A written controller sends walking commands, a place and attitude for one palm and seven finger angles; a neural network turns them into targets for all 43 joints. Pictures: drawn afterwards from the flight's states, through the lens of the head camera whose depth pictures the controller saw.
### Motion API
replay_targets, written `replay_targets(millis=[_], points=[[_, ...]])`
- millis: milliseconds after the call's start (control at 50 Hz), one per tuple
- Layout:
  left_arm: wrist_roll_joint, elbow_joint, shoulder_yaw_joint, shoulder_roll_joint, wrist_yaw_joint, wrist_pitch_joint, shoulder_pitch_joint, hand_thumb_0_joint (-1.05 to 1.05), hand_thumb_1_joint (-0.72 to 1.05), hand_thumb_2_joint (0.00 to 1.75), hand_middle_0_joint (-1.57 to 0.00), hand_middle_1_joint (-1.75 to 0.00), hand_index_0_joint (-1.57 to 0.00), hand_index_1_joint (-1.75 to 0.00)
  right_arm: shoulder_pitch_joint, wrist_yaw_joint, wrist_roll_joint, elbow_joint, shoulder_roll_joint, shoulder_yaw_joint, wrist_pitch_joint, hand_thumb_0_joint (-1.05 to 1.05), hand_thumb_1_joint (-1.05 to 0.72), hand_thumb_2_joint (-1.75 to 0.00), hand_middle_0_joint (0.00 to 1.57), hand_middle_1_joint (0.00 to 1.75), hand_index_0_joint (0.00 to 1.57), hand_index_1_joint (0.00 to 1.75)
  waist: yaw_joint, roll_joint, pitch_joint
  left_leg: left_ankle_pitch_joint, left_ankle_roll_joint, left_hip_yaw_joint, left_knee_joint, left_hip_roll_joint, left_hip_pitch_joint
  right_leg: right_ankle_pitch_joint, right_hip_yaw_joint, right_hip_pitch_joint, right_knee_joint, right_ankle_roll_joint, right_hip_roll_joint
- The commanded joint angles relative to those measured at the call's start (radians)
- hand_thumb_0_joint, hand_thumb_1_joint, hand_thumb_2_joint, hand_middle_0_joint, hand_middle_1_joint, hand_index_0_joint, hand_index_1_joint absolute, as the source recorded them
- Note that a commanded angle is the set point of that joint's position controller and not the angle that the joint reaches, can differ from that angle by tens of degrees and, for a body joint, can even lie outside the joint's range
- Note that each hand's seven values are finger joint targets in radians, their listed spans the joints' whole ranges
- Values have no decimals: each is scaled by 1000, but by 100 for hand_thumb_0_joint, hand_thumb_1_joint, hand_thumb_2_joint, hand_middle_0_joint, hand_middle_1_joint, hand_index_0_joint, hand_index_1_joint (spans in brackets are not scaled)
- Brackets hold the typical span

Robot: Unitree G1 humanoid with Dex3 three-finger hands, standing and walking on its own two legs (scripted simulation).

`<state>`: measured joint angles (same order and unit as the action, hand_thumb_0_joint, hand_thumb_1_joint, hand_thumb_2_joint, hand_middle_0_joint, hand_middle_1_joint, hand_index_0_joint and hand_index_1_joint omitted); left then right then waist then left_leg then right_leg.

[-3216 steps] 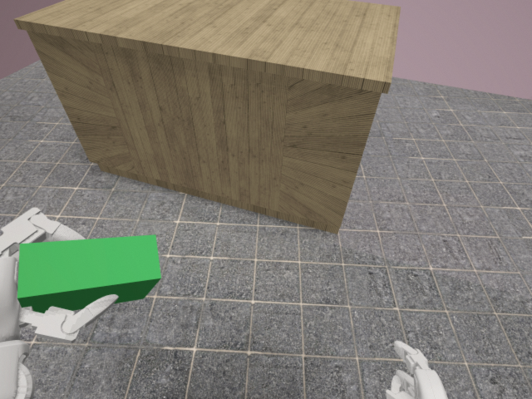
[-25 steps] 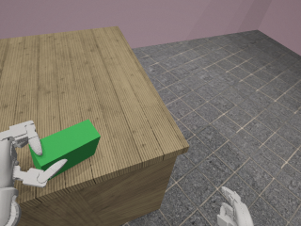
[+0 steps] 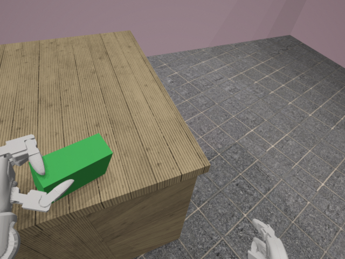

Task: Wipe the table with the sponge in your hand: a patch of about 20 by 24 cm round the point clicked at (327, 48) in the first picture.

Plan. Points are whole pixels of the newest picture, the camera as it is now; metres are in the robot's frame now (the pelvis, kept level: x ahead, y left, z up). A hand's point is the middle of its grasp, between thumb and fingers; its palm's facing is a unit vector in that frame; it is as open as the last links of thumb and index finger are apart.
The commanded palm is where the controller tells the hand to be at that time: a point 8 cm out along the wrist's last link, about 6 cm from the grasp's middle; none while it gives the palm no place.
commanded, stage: shuffle to correct the standing spot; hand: left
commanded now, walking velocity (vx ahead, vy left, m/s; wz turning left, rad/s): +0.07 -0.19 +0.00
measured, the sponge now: (83, 163) +0.27 +0.21 +0.11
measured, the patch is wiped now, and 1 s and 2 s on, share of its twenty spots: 0.75 0.75 0.75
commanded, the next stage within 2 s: come to a stop and stand still in 1.50 s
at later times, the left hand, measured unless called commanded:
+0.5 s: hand (89, 154) +0.25 +0.18 +0.16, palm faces +0.36 -0.86 -0.36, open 6.9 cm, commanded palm +0.19 +0.22 +0.17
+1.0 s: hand (80, 171) +0.22 +0.19 +0.15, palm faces +0.41 -0.86 -0.32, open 6.9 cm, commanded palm +0.17 +0.22 +0.17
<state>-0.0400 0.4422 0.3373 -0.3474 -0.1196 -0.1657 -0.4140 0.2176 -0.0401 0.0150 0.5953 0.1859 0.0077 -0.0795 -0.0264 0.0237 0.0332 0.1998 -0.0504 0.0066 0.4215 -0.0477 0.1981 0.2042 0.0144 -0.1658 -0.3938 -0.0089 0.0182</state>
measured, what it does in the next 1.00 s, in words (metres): shifts its weight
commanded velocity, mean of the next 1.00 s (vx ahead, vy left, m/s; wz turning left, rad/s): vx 0.06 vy -0.19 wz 0.00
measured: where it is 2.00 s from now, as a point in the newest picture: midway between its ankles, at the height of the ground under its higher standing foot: outside the picture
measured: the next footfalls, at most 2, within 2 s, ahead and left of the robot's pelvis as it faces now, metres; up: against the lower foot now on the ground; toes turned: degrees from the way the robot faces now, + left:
right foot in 1.94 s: +0.11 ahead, -0.25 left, +0.00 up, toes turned -1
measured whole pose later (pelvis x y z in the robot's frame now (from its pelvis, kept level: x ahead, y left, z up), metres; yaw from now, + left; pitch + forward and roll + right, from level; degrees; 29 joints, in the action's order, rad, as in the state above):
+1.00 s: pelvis +0.02 -0.06 -0.01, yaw +1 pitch -1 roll -1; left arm -0.10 0.52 0.35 -0.36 -0.12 -0.10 -0.48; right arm 0.24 -0.04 0.03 0.57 0.18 0.01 0.00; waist -0.01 0.01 0.01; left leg 0.31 0.02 0.01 0.57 0.06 0.24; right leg 0.28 0.07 -0.17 -0.47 -0.11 0.11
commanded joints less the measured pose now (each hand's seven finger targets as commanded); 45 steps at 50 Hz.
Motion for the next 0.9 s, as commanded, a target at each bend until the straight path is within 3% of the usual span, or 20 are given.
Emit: replay_targets(millis=[0,60,80,100,180,300,340,360,440,500,520,560,600,640,700,740,780,820,860,880], points=[[-8,224,94,-164,-12,-63,90,0,10,130,-120,-160,-120,-160,-109,-7,-2,-168,135,-54,-49,0,-90,-90,20,30,20,30,14,-132,-83,160,7,190,-171,189,73,33,-22,48,10,-14,-24],[-11,214,105,-168,-14,-51,59,0,10,130,-120,-160,-120,-160,-111,-4,3,-166,131,-54,-42,0,-90,-90,20,30,20,30,19,-119,-93,138,5,166,-132,188,58,32,-25,31,23,-20,-32],[-15,213,77,-138,-11,-50,59,0,10,130,-120,-160,-120,-160,-103,-3,-1,-165,134,-52,-38,0,-90,-90,20,30,20,30,22,-118,-87,152,0,157,-120,182,72,35,-30,26,24,-25,-29],[-16,221,105,-170,-14,-48,61,0,10,130,-120,-160,-120,-160,-99,-3,2,-170,133,-57,-38,0,-90,-90,20,30,20,30,20,-105,-103,116,-2,152,-95,182,63,19,-40,34,27,-27,-36],[-30,240,103,-167,-16,-36,51,0,10,130,-120,-160,-120,-160,-95,-4,1,-164,131,-56,-29,0,-90,-90,20,30,20,30,27,-61,-135,-31,3,101,16,161,36,-62,-78,25,26,-50,-66],[-53,292,138,-206,-19,-23,44,0,10,130,-120,-160,-120,-160,-91,-5,11,-171,131,-67,-22,0,-90,-90,20,30,20,30,34,-19,-185,-229,21,33,197,129,-2,-352,-140,46,-21,-103,-139],[-58,301,147,-211,-19,-22,26,0,10,130,-120,-160,-120,-160,-92,-2,13,-173,130,-69,-12,0,-90,-90,20,30,20,30,34,-10,-194,-269,26,13,229,122,10,-473,-135,80,-44,-101,-153],[-59,296,156,-214,-23,-17,13,0,10,130,-120,-160,-120,-160,-101,-2,15,-169,128,-66,-7,0,-90,-90,20,30,20,30,37,-34,-184,-289,29,20,227,120,13,-483,-131,75,-58,-102,-155],[-65,281,176,-217,-11,-21,-37,0,10,130,-120,-160,-120,-160,-103,0,12,-179,127,-66,14,0,-90,-90,20,30,20,30,32,-46,-150,-277,8,31,186,158,-4,-405,-91,20,-59,-41,-114],[-67,286,172,-212,-6,-19,-35,0,10,130,-120,-160,-120,-160,-104,-3,12,-185,134,-68,24,0,-90,-90,20,30,20,30,31,-46,-141,-285,2,46,171,179,-2,-362,-87,12,-49,-22,-93],[-66,285,169,-208,-4,-18,-36,0,10,130,-120,-160,-120,-160,-99,-4,11,-185,134,-71,25,0,-90,-90,20,30,20,30,33,-39,-149,-280,5,26,194,168,-4,-399,-101,26,-34,-16,-101],[-64,316,166,-211,-9,-15,-13,0,10,130,-120,-160,-120,-160,-99,-3,12,-190,132,-72,25,0,-90,-90,20,30,20,30,39,-45,-163,-269,21,1,220,136,-4,-480,-124,50,-41,-38,-129],[-65,314,164,-214,-9,-17,-16,0,10,130,-120,-160,-120,-160,-94,-3,10,-190,132,-72,25,0,-90,-90,20,30,20,30,35,-36,-169,-221,17,-10,214,133,-7,-486,-119,49,-38,-26,-131],[-65,329,155,-207,-8,-18,-7,0,10,130,-120,-160,-120,-160,-98,-3,8,-192,129,-70,25,0,-90,-90,20,30,20,30,32,-49,-164,-195,8,6,169,148,-23,-427,-110,31,-40,-3,-120],[-60,339,153,-213,-8,-16,7,0,10,130,-120,-160,-120,-160,-106,-8,4,-196,135,-67,25,0,-90,-90,20,30,20,30,27,-118,-142,-202,-17,82,97,215,-31,-245,-71,-11,-49,25,-68],[-54,328,147,-211,-6,-11,27,0,10,130,-120,-160,-120,-160,-101,-8,6,-195,135,-67,27,0,-90,-90,20,30,20,30,26,-129,-113,-125,-18,82,98,215,26,-163,-82,7,-9,26,-65],[-55,310,124,-188,-6,-5,44,0,10,130,-120,-160,-120,-160,-98,-8,7,-193,127,-58,28,0,-90,-90,20,30,20,30,33,-74,-95,-10,-6,65,114,183,57,-78,-102,-5,26,-11,-78],[-59,279,129,-188,-8,4,33,0,10,130,-120,-160,-120,-160,-82,-7,12,-194,125,-65,26,0,-90,-90,20,30,20,30,36,-22,-91,111,7,25,161,137,59,26,-171,-33,95,-35,-117],[-62,253,127,-181,-13,15,19,0,10,130,-120,-160,-120,-160,-84,-5,19,-197,117,-58,25,0,-90,-90,20,30,20,30,36,30,-67,145,22,-8,218,96,57,109,-235,-74,161,-64,-166],[-65,259,109,-171,-15,14,23,0,10,130,-120,-160,-120,-160,-83,-4,19,-194,113,-50,26,0,-90,-90,20,30,20,30,36,36,-66,139,21,-18,214,98,55,125,-233,-75,170,-81,-178]])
